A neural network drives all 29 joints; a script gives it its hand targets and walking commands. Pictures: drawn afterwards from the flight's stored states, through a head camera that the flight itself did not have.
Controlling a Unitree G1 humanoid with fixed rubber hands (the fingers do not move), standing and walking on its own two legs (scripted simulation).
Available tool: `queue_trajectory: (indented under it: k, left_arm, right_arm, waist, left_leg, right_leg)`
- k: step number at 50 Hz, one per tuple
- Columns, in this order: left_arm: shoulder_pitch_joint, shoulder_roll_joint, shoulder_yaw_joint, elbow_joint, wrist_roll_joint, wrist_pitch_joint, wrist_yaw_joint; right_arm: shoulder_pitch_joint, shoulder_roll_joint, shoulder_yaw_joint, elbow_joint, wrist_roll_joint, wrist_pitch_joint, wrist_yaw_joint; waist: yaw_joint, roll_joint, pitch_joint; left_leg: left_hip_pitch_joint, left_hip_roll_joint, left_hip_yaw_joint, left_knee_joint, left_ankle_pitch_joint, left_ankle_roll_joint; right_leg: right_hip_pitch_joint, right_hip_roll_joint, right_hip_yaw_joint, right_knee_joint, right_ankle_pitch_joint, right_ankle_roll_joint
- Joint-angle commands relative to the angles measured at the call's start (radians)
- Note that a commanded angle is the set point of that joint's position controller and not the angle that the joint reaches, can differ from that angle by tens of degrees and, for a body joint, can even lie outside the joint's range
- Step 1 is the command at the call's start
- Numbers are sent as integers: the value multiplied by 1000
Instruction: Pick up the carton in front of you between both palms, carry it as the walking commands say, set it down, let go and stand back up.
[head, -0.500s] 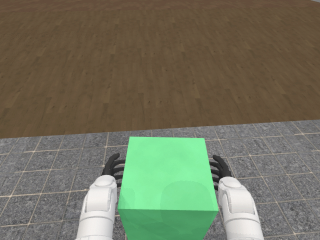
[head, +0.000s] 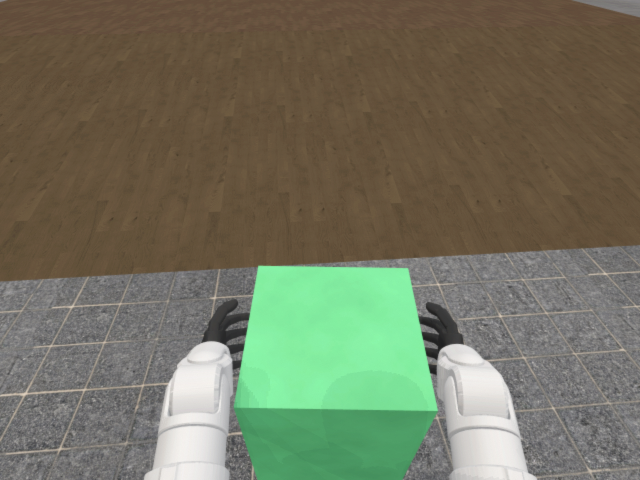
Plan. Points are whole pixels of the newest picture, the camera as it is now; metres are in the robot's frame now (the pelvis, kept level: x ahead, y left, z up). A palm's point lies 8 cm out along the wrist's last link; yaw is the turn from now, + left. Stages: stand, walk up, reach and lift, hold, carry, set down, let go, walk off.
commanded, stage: hold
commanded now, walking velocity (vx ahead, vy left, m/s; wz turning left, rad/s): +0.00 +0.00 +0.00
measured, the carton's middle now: (331, 377) +0.30 +0.00 -0.03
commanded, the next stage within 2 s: carry in 0.72 s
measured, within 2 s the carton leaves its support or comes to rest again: neither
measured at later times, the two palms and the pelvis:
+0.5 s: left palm (216, 351) +0.29 +0.15 +0.05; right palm (448, 354) +0.29 -0.15 +0.05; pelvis +0.01 +0.00 +0.00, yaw +0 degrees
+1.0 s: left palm (203, 322) +0.33 +0.17 +0.07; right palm (427, 319) +0.33 -0.13 +0.07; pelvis +0.06 +0.02 -0.01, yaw +0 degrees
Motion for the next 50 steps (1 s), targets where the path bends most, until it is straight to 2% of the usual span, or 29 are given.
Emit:
queue_trajectory:
  k: [1, 8, 23, 35, 36, 37, 38, 39, 40, 41, 43, 45, 46, 47, 48, 49, 50]
  left_arm:
    - [-556, -940, -569, -16, -276, -33, -253]
    - [-541, -935, -560, -10, -268, -30, -252]
    - [-457, -930, -583, -72, -283, -20, -241]
    - [-448, -928, -587, -82, -288, -18, -239]
    - [-461, -928, -599, -84, -286, -17, -238]
    - [-450, -929, -600, -93, -299, -17, -236]
    - [-458, -933, -620, -118, -309, -16, -233]
    - [-475, -931, -643, -148, -322, -12, -227]
    - [-484, -924, -668, -186, -335, -5, -220]
    - [-480, -925, -692, -215, -353, 7, -213]
    - [-455, -912, -747, -283, -389, 45, -196]
    - [-452, -877, -787, -352, -415, 99, -181]
    - [-455, -858, -806, -382, -429, 131, -174]
    - [-457, -844, -822, -406, -445, 163, -169]
    - [-467, -831, -835, -430, -464, 198, -164]
    - [-464, -824, -847, -448, -485, 232, -161]
    - [-468, -823, -861, -472, -513, 261, -162]
  right_arm:
    - [-571, 946, 568, -34, 279, -47, 245]
    - [-556, 943, 561, -28, 273, -44, 244]
    - [-477, 925, 581, -91, 287, -38, 238]
    - [-470, 918, 587, -104, 289, -38, 237]
    - [-492, 924, 585, -101, 291, -37, 236]
    - [-481, 919, 596, -115, 300, -37, 235]
    - [-497, 924, 622, -143, 315, -35, 232]
    - [-513, 925, 645, -174, 329, -31, 229]
    - [-520, 920, 667, -204, 344, -23, 224]
    - [-521, 919, 690, -230, 361, -11, 218]
    - [-502, 912, 746, -295, 401, 28, 206]
    - [-497, 886, 787, -356, 435, 81, 195]
    - [-503, 868, 801, -385, 451, 111, 189]
    - [-506, 848, 808, -403, 466, 143, 183]
    - [-477, 829, 812, -407, 478, 175, 176]
    - [-435, 802, 808, -414, 486, 205, 167]
    - [-415, 795, 813, -435, 489, 231, 156]
  waist:
    - [0, -4, -220]
    - [0, -4, -222]
    - [1, -1, -242]
    - [2, 0, -230]
    - [6, -17, -225]
    - [1, -23, -248]
    - [7, -23, -212]
    - [11, -26, -189]
    - [12, -36, -186]
    - [14, -51, -218]
    - [14, -103, -306]
    - [11, -133, -309]
    - [8, -109, -287]
    - [2, -31, -261]
    - [-12, 128, -251]
    - [-21, 257, -237]
    - [-22, 261, -198]
  left_leg:
    - [-8, -51, 76, -76, 44, 5]
    - [2, -52, 77, -79, 75, 3]
    - [42, -57, 70, -80, 200, -7]
    - [40, -55, 68, -81, 188, -5]
    - [-87, 107, 27, 0, 32, 18]
    - [-120, 110, 3, -12, -199, 28]
    - [-186, 97, -3, -33, -401, 32]
    - [-233, 80, 9, -25, -488, 34]
    - [-255, 76, 31, 6, -447, 29]
    - [-253, 70, 63, 53, -354, 22]
    - [-245, 47, 133, 146, -225, 11]
    - [-240, 31, 175, 115, -253, 15]
    - [-198, 46, 163, 64, -273, 25]
    - [-135, 98, 89, -9, -314, 44]
    - [-48, 214, -95, -100, -374, 88]
    - [53, 317, -269, -161, -327, 150]
    - [89, 357, -327, -161, -173, 202]
  right_leg:
    - [56, 52, -73, -62, 44, 0]
    - [62, 52, -73, -64, 73, 1]
    - [90, 60, -65, -67, 188, 4]
    - [84, 60, -63, -68, 173, 3]
    - [-32, -114, -39, 10, 0, -13]
    - [-85, -117, 3, -18, -235, -24]
    - [-137, -114, 12, -47, -438, -29]
    - [-168, -112, 19, -54, -532, -37]
    - [-170, -125, 21, -50, -510, -43]
    - [-153, -145, 30, -53, -451, -50]
    - [-111, -196, 77, -74, -410, -76]
    - [-144, -219, 84, -86, -482, -94]
    - [-206, -206, 48, -54, -491, -86]
    - [-292, -161, -31, 33, -440, -60]
    - [-410, -102, -141, 225, -340, -23]
    - [-561, -58, -230, 363, -284, 8]
    - [-644, -63, -233, 330, -341, 8]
